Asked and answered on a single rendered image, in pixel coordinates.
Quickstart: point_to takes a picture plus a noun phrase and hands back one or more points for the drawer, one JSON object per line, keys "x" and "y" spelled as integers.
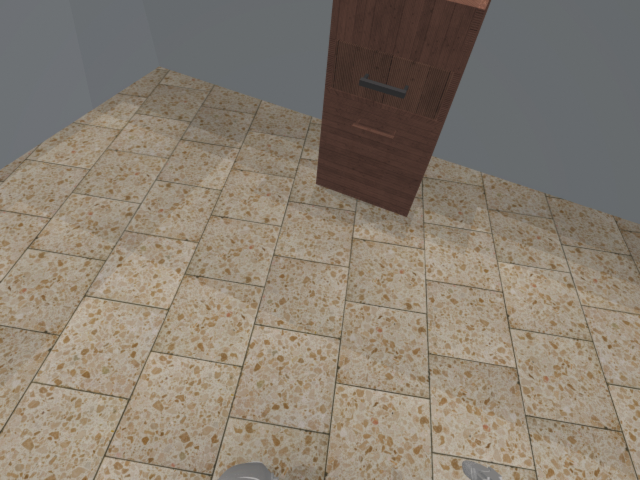
{"x": 428, "y": 85}

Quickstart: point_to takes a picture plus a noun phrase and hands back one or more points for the cabinet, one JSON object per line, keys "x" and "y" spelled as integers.
{"x": 439, "y": 33}

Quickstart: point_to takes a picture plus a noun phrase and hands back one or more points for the right robot hand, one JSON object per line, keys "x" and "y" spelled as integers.
{"x": 475, "y": 471}

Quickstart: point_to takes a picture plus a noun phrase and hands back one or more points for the handle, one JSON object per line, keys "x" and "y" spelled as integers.
{"x": 373, "y": 133}
{"x": 382, "y": 87}

